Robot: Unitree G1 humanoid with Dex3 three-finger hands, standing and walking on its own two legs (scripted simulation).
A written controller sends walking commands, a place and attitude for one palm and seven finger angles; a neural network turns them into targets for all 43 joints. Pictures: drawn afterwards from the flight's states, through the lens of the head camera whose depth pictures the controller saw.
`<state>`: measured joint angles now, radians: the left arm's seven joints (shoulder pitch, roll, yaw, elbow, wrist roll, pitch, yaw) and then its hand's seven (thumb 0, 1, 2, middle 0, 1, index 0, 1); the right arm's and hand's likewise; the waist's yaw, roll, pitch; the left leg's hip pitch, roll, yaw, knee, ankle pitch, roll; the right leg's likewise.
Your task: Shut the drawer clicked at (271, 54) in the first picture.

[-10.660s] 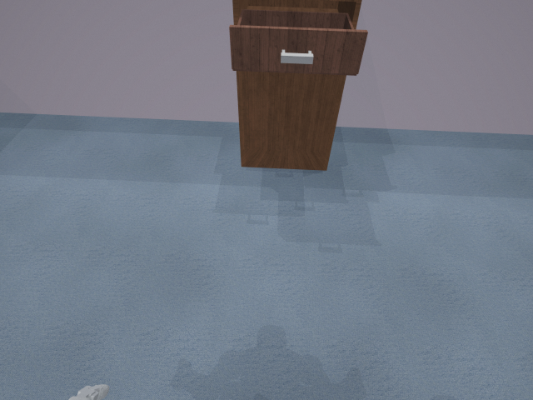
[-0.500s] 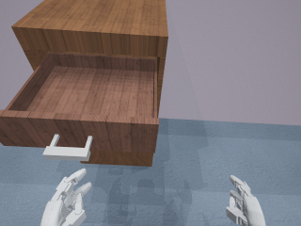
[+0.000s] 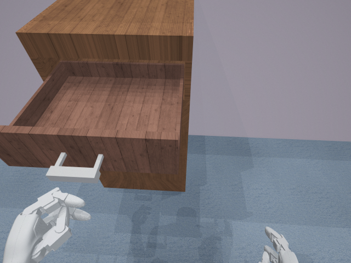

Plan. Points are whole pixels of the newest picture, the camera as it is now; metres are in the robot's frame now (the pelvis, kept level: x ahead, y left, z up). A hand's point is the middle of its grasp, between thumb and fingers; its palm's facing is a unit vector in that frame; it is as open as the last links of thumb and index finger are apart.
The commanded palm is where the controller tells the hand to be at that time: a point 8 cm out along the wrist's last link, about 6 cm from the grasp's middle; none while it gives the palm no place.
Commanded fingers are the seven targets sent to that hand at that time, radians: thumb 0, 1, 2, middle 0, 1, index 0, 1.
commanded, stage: raise the hand and make a fist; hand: left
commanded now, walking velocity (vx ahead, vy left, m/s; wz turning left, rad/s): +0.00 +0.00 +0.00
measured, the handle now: (77, 166) +0.31 +0.24 +0.07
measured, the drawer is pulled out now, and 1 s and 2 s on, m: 0.30 0.30 0.30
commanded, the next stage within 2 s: bring the fist close to the handle in 1.08 s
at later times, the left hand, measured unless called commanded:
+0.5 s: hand (52, 239) +0.14 +0.19 +0.13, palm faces +0.01 -1.00 -0.08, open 3.1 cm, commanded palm +0.09 +0.25 +0.15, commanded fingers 0.00 0.90 0.90 -1.40 -1.60 -1.40 -1.60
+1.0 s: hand (45, 231) +0.15 +0.20 +0.16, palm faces +0.06 -0.99 -0.15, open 3.2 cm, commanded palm +0.09 +0.25 +0.17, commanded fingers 0.00 0.90 0.90 -1.40 -1.60 -1.40 -1.60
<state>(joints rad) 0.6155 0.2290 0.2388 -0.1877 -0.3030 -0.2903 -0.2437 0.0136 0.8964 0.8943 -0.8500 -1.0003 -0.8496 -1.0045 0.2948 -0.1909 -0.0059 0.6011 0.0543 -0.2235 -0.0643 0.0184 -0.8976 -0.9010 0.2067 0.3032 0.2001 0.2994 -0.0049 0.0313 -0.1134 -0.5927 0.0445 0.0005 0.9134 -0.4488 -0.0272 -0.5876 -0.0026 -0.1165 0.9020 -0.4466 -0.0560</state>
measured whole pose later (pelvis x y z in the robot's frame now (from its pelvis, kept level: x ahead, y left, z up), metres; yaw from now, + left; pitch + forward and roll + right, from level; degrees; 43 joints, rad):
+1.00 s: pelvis +0.01 +0.01 +0.03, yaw +0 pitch +0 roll -1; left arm 0.75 0.27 0.19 -0.55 -0.27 -0.08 -0.21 0.01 0.90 0.89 -1.40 -1.60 -1.40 -1.60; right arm 0.26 -0.23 0.04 0.58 0.08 -0.38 -0.05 0.02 -0.90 -0.90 0.20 0.30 0.20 0.30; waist 0.05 0.05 -0.09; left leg -0.34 0.03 0.01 0.73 -0.39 -0.01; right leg -0.32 0.00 -0.11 0.69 -0.37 -0.04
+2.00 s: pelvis +0.00 +0.02 +0.01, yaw +1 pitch +6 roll -1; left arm 0.51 0.18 0.11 -0.19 -0.23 -0.29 -0.22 0.01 0.90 0.90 -1.40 -1.60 -1.40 -1.60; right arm 0.24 -0.23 0.02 0.60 0.03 -0.34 -0.04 0.02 -0.90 -0.90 0.20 0.30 0.20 0.30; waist 0.01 0.04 -0.07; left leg -0.53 0.01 0.00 0.85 -0.42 0.01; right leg -0.52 -0.03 -0.11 0.82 -0.41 -0.02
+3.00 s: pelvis +0.00 +0.00 +0.00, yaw +1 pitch +9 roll +0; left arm 0.35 0.23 0.14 -0.03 -0.25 -0.34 -0.22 0.02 0.85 0.90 -1.40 -1.60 -1.40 -1.60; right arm 0.25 -0.25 0.02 0.57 0.04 -0.22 -0.04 0.02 -0.90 -0.90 0.20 0.30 0.20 0.30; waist -0.01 0.04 -0.10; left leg -0.64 0.03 -0.01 0.93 -0.46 -0.02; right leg -0.63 -0.01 -0.12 0.91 -0.46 -0.05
